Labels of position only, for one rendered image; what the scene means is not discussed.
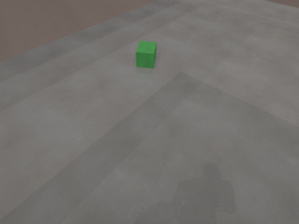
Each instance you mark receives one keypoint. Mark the carton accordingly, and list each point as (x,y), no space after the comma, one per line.
(145,54)

